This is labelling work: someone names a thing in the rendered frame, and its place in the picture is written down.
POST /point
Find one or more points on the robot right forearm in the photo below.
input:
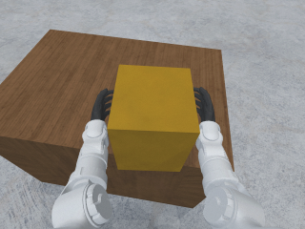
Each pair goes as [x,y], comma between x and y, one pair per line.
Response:
[214,164]

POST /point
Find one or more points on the left robot hand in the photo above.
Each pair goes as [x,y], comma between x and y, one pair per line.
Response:
[99,107]

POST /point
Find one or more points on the right robot hand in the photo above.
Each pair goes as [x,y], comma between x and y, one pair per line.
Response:
[206,111]

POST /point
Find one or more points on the carton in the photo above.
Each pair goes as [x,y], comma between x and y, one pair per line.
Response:
[153,123]

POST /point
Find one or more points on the pedestal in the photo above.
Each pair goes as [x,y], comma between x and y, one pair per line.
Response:
[47,100]

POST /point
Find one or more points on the right robot upper arm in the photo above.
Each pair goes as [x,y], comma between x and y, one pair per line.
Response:
[227,208]

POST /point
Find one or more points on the left robot upper arm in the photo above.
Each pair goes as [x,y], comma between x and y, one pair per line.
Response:
[86,207]

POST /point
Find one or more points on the robot left forearm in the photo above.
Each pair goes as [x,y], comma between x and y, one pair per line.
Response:
[92,161]

